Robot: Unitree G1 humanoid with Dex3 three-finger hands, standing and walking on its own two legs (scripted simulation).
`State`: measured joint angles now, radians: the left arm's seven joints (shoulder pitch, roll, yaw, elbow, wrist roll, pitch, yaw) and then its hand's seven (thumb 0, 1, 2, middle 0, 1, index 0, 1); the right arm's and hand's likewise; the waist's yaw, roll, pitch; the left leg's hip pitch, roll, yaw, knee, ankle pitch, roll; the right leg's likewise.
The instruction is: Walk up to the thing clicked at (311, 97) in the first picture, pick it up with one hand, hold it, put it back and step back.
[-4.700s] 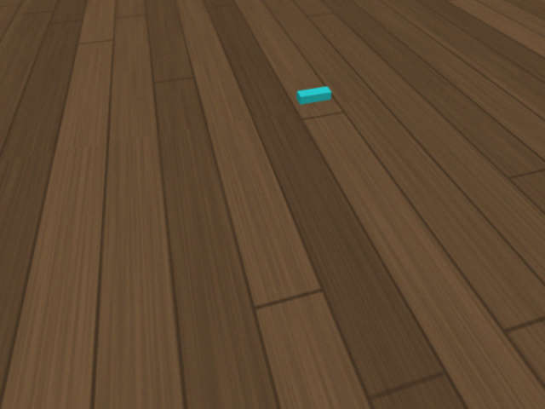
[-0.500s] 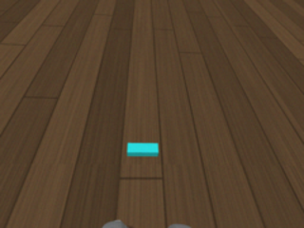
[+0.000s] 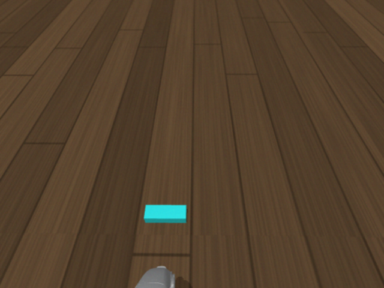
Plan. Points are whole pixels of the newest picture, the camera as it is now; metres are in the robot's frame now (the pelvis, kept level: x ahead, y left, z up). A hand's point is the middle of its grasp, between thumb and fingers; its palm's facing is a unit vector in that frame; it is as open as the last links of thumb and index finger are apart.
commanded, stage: walk up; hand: left
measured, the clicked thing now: (165, 213) +0.58 +0.19 -0.73
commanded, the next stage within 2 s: stand in 1.96 s
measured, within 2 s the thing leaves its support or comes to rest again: neither
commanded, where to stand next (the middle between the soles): +0.13 +0.00 m, yaw +2 degrees
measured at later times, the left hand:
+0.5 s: hand (101, 285) +0.15 +0.23 -0.14, palm faces +0.02 -0.90 -0.44, open 7.4 cm
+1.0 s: hand (98, 273) +0.17 +0.25 -0.15, palm faces +0.07 -0.93 -0.36, open 7.4 cm
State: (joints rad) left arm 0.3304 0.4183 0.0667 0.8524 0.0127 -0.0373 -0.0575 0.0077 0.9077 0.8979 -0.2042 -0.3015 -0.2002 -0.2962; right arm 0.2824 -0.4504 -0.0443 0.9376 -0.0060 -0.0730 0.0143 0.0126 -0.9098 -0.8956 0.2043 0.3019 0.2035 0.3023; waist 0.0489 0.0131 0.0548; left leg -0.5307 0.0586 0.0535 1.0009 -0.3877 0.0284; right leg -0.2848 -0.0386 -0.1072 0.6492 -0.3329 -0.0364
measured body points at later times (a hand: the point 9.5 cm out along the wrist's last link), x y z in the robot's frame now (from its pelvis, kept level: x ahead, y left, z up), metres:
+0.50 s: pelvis +0.09 -0.05 -0.01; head +0.11 -0.06 +0.44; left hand +0.14 +0.28 -0.11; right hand +0.20 -0.37 -0.13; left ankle +0.13 +0.09 -0.70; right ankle +0.15 -0.16 -0.72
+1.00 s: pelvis +0.11 -0.02 +0.01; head +0.12 -0.01 +0.46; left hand +0.17 +0.30 -0.12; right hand +0.22 -0.32 -0.12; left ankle +0.11 +0.12 -0.72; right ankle +0.15 -0.16 -0.72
